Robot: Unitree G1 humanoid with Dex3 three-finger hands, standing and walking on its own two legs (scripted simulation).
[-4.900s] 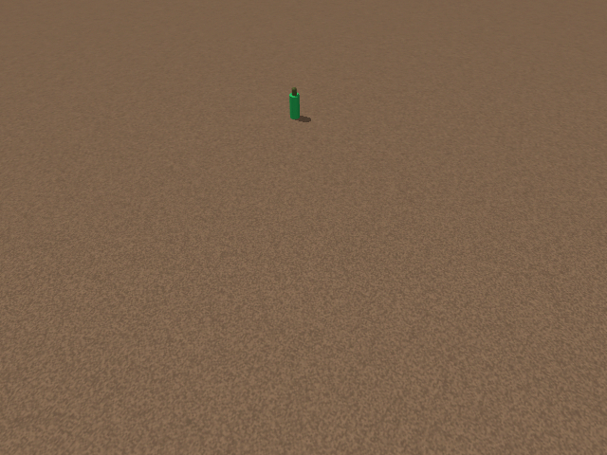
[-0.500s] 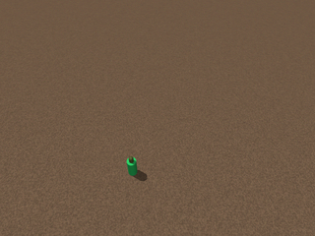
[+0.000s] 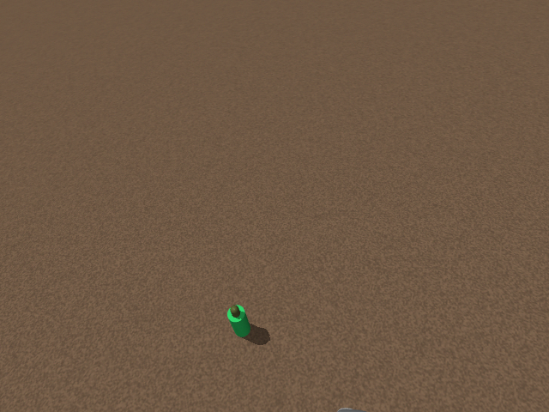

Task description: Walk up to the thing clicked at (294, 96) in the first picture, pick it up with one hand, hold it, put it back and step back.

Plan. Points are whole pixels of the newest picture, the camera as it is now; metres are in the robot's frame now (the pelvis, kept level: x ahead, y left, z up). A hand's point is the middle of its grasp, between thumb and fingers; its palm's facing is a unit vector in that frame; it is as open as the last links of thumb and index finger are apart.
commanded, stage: walk up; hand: left
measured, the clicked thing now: (238, 319) +0.52 +0.17 -0.66
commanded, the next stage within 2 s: stand in 1.76 s
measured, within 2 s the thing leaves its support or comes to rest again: neither
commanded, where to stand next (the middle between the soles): +0.12 +0.01 m, yaw -1 degrees
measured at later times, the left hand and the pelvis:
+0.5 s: hand out of the picture +0.11 +0.29 -0.16, palm faces -0.02 -0.95 -0.31, open 7.4 cm; pelvis +0.04 +0.03 +0.01, yaw -1 degrees
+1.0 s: hand out of the picture +0.13 +0.28 -0.13, palm faces +0.01 -0.94 -0.35, open 7.4 cm; pelvis +0.06 +0.02 +0.02, yaw +0 degrees
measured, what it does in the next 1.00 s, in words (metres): steps on the spot: left foot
